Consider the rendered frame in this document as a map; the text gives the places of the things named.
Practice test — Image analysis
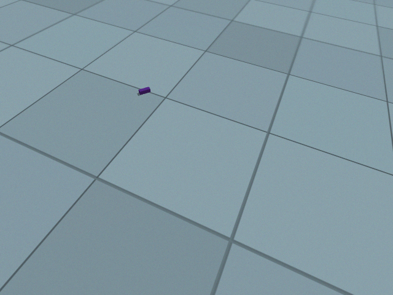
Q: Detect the small box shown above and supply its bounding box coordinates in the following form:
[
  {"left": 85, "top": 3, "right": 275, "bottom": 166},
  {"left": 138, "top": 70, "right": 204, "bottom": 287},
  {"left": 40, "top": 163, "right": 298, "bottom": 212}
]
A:
[{"left": 139, "top": 87, "right": 150, "bottom": 95}]

